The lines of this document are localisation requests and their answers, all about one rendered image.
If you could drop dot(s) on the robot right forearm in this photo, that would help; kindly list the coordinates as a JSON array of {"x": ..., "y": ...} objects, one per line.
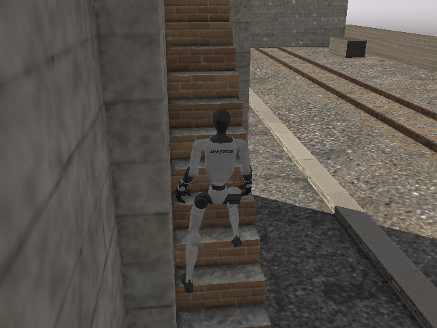
[{"x": 247, "y": 179}]

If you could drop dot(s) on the left robot upper arm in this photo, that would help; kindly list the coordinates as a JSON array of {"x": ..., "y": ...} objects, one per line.
[{"x": 198, "y": 146}]

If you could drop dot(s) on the robot right thigh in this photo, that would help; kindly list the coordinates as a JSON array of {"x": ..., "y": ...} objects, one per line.
[{"x": 233, "y": 197}]

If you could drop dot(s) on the right robot hand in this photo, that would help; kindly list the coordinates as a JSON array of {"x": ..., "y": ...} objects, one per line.
[{"x": 248, "y": 190}]

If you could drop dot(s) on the robot left forearm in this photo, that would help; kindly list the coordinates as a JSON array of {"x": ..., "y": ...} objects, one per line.
[{"x": 185, "y": 181}]

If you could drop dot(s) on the left robot hand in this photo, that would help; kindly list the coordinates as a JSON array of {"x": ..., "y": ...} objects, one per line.
[{"x": 178, "y": 194}]

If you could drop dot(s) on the right robot upper arm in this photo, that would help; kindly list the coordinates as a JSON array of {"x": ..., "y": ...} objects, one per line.
[{"x": 244, "y": 156}]

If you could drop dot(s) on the left robot foot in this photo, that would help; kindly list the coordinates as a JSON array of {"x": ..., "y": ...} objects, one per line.
[{"x": 187, "y": 286}]

